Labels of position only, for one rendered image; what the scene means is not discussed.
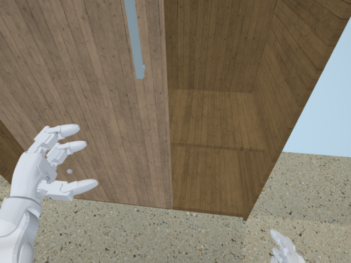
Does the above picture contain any robot left forearm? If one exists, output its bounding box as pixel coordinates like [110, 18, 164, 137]
[0, 196, 42, 263]

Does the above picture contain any robot left hand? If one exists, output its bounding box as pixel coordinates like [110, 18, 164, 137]
[10, 124, 98, 204]

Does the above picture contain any robot right hand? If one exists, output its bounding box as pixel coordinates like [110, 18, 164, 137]
[270, 229, 305, 263]

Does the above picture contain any wardrobe door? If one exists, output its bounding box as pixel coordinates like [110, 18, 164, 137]
[0, 120, 25, 173]
[0, 0, 173, 209]

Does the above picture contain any handle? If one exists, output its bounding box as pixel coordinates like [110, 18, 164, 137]
[124, 0, 145, 79]

